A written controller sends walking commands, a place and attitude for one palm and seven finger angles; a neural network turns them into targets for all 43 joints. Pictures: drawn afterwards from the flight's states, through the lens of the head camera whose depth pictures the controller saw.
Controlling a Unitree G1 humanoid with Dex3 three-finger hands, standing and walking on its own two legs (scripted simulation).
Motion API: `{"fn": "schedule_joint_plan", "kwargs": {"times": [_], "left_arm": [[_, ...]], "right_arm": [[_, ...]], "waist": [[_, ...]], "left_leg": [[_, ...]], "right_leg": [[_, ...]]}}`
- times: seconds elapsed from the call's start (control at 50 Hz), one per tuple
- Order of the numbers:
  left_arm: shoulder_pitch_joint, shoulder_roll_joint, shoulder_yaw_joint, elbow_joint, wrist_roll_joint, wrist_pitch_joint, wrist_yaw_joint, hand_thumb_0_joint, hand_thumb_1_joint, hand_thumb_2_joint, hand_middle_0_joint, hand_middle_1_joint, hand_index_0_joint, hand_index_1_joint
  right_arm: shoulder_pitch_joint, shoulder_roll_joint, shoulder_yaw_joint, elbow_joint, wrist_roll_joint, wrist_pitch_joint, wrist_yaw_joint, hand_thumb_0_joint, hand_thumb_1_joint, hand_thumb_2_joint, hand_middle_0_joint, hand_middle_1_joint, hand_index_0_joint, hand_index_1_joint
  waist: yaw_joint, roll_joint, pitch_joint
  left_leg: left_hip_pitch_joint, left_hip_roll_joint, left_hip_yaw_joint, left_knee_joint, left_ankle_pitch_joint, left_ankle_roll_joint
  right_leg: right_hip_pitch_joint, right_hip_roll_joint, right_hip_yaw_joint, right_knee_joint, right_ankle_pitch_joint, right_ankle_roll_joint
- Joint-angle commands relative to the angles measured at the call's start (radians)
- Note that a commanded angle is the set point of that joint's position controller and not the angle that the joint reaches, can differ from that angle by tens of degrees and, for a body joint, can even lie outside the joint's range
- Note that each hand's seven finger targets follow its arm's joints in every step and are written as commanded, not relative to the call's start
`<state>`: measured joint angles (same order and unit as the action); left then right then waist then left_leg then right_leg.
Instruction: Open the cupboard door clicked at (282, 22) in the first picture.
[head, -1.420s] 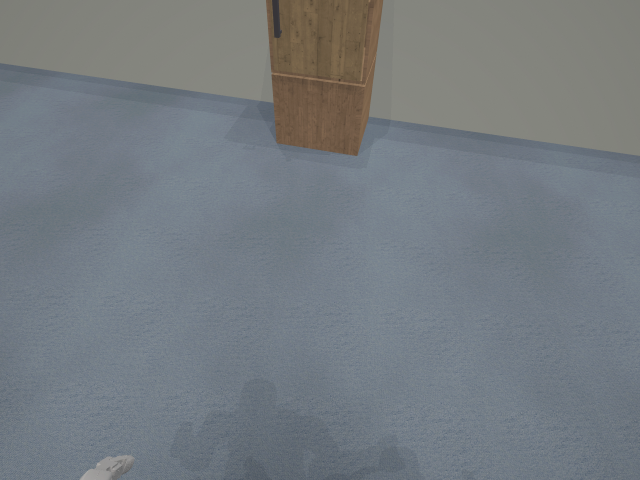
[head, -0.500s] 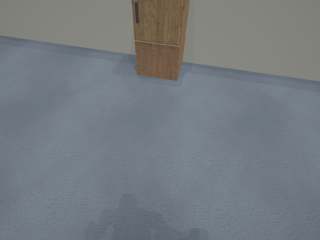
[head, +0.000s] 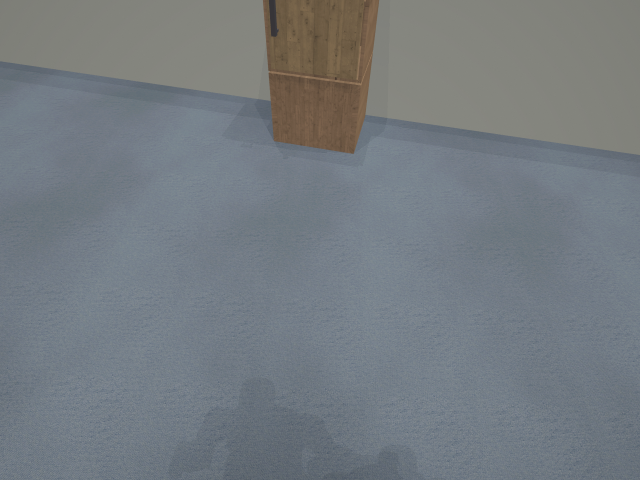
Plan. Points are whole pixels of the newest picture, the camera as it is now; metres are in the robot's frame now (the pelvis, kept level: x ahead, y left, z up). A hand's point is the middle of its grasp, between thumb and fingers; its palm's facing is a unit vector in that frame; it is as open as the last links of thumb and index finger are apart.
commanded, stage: look at it before walking up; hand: left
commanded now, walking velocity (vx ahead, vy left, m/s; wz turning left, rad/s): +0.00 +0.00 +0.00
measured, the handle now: (274, 13) +1.84 +0.31 -0.11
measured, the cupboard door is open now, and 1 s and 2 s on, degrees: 0 0 0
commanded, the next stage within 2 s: walk to a spot facing it in 0.32 s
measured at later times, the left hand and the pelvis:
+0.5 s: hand out of the picture +0.08 +0.25 -0.16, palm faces -0.02 -0.94 -0.33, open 7.4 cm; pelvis +0.01 +0.00 +0.00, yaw +0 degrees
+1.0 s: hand out of the picture +0.12 +0.26 -0.18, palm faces +0.17 -0.98 -0.14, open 7.4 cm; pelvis +0.14 +0.08 +0.00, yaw +10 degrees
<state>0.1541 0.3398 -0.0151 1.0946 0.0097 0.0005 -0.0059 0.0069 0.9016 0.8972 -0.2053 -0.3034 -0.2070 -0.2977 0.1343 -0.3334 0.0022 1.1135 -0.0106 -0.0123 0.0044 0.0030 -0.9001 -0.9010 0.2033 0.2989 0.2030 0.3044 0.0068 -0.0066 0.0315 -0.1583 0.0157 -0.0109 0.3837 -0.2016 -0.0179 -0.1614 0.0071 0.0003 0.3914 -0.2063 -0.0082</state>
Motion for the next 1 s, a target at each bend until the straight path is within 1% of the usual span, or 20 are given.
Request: {"fn": "schedule_joint_plan", "kwargs": {"times": [0.0,0.4,0.42,0.44,0.5,0.54,0.56,0.58,0.6,0.64,0.68,0.7,0.72,0.74,0.76,0.8,0.82,0.88,0.92,0.98], "left_arm": [[-0.038,0.201,0.046,-0.066,0.001,-0.027,0.016,0.0,0.9,0.9,-0.2,-0.3,-0.2,-0.3],[-0.042,0.202,0.046,-0.07,0.001,-0.029,0.018,0.0,0.9,0.9,-0.2,-0.3,-0.2,-0.3],[-0.006,0.127,0.032,-0.052,-0.001,-0.021,0.021,0.0,0.9,0.9,-0.2,-0.3,-0.2,-0.3],[0.027,0.083,0.021,-0.04,0.002,-0.009,0.022,0.0,0.9,0.9,-0.2,-0.3,-0.2,-0.3],[0.085,0.115,0.04,-0.041,0.012,0.006,0.011,0.0,0.9,0.9,-0.2,-0.3,-0.2,-0.3],[0.139,0.153,0.061,-0.052,0.015,0.006,0.012,0.0,0.9,0.9,-0.2,-0.3,-0.2,-0.3],[0.16,0.162,0.07,-0.059,0.017,0.002,0.014,0.0,0.9,0.9,-0.2,-0.3,-0.2,-0.3],[0.168,0.157,0.075,-0.063,0.018,-0.009,0.016,0.0,0.9,0.9,-0.2,-0.3,-0.2,-0.3],[0.167,0.147,0.079,-0.067,0.02,-0.021,0.017,0.0,0.9,0.9,-0.2,-0.3,-0.2,-0.3],[0.156,0.13,0.082,-0.072,0.021,-0.035,0.016,0.0,0.9,0.9,-0.2,-0.3,-0.2,-0.3],[0.121,0.108,0.081,-0.079,0.017,-0.034,0.014,0.0,0.9,0.9,-0.2,-0.3,-0.2,-0.3],[0.122,0.078,0.078,-0.08,0.012,-0.029,0.012,0.0,0.9,0.9,-0.2,-0.3,-0.2,-0.3],[0.123,0.021,0.068,-0.089,0.005,-0.024,0.006,0.0,0.9,0.9,-0.2,-0.3,-0.2,-0.3],[0.109,-0.046,0.052,-0.128,0.002,-0.024,0.0,0.0,0.9,0.9,-0.2,-0.3,-0.2,-0.3],[0.056,-0.02,0.054,-0.157,0.016,-0.03,0.005,0.0,0.9,0.9,-0.2,-0.3,-0.2,-0.3],[0.038,-0.036,0.064,-0.126,0.021,-0.038,0.0,0.0,0.9,0.9,-0.2,-0.3,-0.2,-0.3],[0.045,-0.045,0.063,-0.113,0.023,-0.042,-0.007,0.0,0.9,0.9,-0.2,-0.3,-0.2,-0.3],[0.11,-0.086,0.059,-0.084,0.021,-0.039,-0.011,0.0,0.9,0.9,-0.2,-0.3,-0.2,-0.3],[0.107,-0.096,0.059,-0.082,0.022,-0.032,-0.007,0.0,0.9,0.9,-0.2,-0.3,-0.2,-0.3],[0.048,-0.103,0.064,-0.105,0.019,-0.03,-0.009,0.0,0.9,0.9,-0.2,-0.3,-0.2,-0.3]], "right_arm": [[-0.041,-0.203,-0.036,-0.061,0.003,-0.02,-0.016,0.0,-0.9,-0.9,0.2,0.3,0.2,0.3],[-0.055,-0.204,-0.035,-0.062,0.004,-0.023,-0.018,0.0,-0.9,-0.9,0.2,0.3,0.2,0.3],[-0.027,-0.13,-0.017,-0.047,0.0,-0.014,-0.015,0.0,-0.9,-0.9,0.2,0.3,0.2,0.3],[0.009,-0.078,-0.005,-0.036,-0.003,-0.002,-0.011,0.0,-0.9,-0.9,0.2,0.3,0.2,0.3],[0.032,-0.064,-0.01,-0.05,-0.014,0.015,-0.004,0.0,-0.9,-0.9,0.2,0.3,0.2,0.3],[0.031,-0.05,-0.017,-0.077,-0.015,0.019,-0.002,0.0,-0.9,-0.9,0.2,0.3,0.2,0.3],[0.023,-0.055,-0.023,-0.098,-0.015,0.018,0.001,0.0,-0.9,-0.9,0.2,0.3,0.2,0.3],[0.012,-0.051,-0.031,-0.112,-0.013,0.013,0.005,0.0,-0.9,-0.9,0.2,0.3,0.2,0.3],[0.02,-0.042,-0.034,-0.119,-0.011,0.005,0.008,0.0,-0.9,-0.9,0.2,0.3,0.2,0.3],[0.058,-0.009,-0.035,-0.119,-0.005,-0.007,0.016,0.0,-0.9,-0.9,0.2,0.3,0.2,0.3],[0.166,0.026,-0.034,-0.091,-0.003,-0.015,0.019,0.0,-0.9,-0.9,0.2,0.3,0.2,0.3],[0.255,0.023,-0.039,-0.062,-0.003,-0.02,0.014,0.0,-0.9,-0.9,0.2,0.3,0.2,0.3],[0.372,-0.038,-0.057,-0.026,-0.009,-0.027,0.004,0.0,-0.9,-0.9,0.2,0.3,0.2,0.3],[0.476,-0.123,-0.083,-0.003,-0.016,-0.034,-0.009,0.0,-0.9,-0.9,0.2,0.3,0.2,0.3],[0.484,-0.122,-0.08,-0.008,-0.007,-0.029,-0.014,0.0,-0.9,-0.9,0.2,0.3,0.2,0.3],[0.396,-0.024,-0.058,-0.027,-0.004,-0.037,-0.023,0.0,-0.9,-0.9,0.2,0.3,0.2,0.3],[0.372,0.007,-0.05,-0.034,-0.004,-0.05,-0.025,0.0,-0.9,-0.9,0.2,0.3,0.2,0.3],[0.39,0.044,-0.043,-0.012,0.001,-0.077,-0.036,0.0,-0.9,-0.9,0.2,0.3,0.2,0.3],[0.415,0.062,-0.044,0.006,0.006,-0.082,-0.039,0.0,-0.9,-0.9,0.2,0.3,0.2,0.3],[0.445,0.08,-0.045,0.027,0.007,-0.084,-0.043,0.0,-0.9,-0.9,0.2,0.3,0.2,0.3]], "waist": [[-0.006,0.008,-0.059],[-0.003,0.009,-0.073],[-0.002,0.0,-0.084],[-0.002,0.001,-0.074],[0.019,-0.073,0.03],[0.04,-0.179,0.065],[0.046,-0.197,0.084],[0.047,-0.175,0.11],[0.036,-0.154,0.106],[0.012,-0.111,0.081],[-0.04,-0.089,0.057],[-0.067,-0.018,0.035],[-0.11,0.186,0.016],[-0.126,0.404,0.022],[-0.117,0.291,0.061],[-0.078,0.121,0.118],[-0.063,0.073,0.121],[-0.03,0.067,0.034],[-0.027,0.078,0.031],[-0.033,0.093,0.054]], "left_leg": [[0.024,0.104,-0.083,-0.062,0.106,0.041],[0.052,0.11,-0.078,-0.067,0.177,0.041],[0.046,0.104,-0.07,-0.058,0.132,0.032],[0.022,0.091,-0.064,-0.044,0.04,0.026],[-0.156,0.027,-0.034,0.036,-0.249,0.029],[-0.273,-0.003,0.034,0.216,-0.274,0.024],[-0.323,0.011,0.04,0.314,-0.294,0.027],[-0.359,0.033,0.03,0.38,-0.29,0.03],[-0.38,0.051,0.025,0.401,-0.273,0.033],[-0.324,0.067,0.049,0.334,-0.247,0.034],[-0.121,0.042,0.103,0.171,-0.148,0.035],[0.035,0.017,0.111,0.092,-0.1,0.036],[0.142,0.105,-0.095,-0.035,-0.233,0.074],[0.199,0.333,-0.478,-0.211,-0.323,0.157],[0.17,0.376,-0.545,-0.24,-0.361,0.201],[0.071,0.323,-0.461,-0.238,-0.266,0.206],[0.054,0.291,-0.393,-0.233,-0.151,0.197],[0.146,0.228,-0.214,-0.185,0.233,0.179],[0.177,0.206,-0.162,-0.176,0.338,0.175],[0.212,0.196,-0.13,-0.183,0.388,0.168]], "right_leg": [[0.001,-0.127,0.115,-0.076,0.092,-0.025],[0.031,-0.129,0.105,-0.07,0.18,-0.023],[0.039,-0.13,0.093,-0.072,0.119,-0.01],[0.035,-0.125,0.089,-0.067,-0.014,-0.003],[0.007,-0.156,0.16,-0.129,-0.383,-0.031],[0.021,-0.264,0.279,-0.219,-0.529,-0.092],[0.028,-0.318,0.326,-0.252,-0.55,-0.128],[0.025,-0.349,0.342,-0.26,-0.505,-0.155],[0.053,-0.358,0.316,-0.246,-0.413,-0.168],[0.064,-0.346,0.196,-0.178,-0.234,-0.162],[-0.048,-0.293,0.065,-0.088,-0.21,-0.114],[-0.143,-0.235,-0.016,0.016,-0.232,-0.076],[-0.261,-0.135,-0.106,0.278,-0.223,-0.028],[-0.479,-0.017,-0.162,0.579,-0.391,0.027],[-0.542,-0.052,-0.05,0.688,-0.376,0.003],[-0.566,-0.118,-0.001,0.785,-0.212,-0.005],[-0.541,-0.132,0.003,0.779,-0.152,0.003],[-0.508,-0.128,-0.03,0.749,-0.061,0.034],[-0.528,-0.122,-0.047,0.744,-0.03,0.044],[-0.592,-0.126,-0.065,0.694,0.015,0.053]]}}
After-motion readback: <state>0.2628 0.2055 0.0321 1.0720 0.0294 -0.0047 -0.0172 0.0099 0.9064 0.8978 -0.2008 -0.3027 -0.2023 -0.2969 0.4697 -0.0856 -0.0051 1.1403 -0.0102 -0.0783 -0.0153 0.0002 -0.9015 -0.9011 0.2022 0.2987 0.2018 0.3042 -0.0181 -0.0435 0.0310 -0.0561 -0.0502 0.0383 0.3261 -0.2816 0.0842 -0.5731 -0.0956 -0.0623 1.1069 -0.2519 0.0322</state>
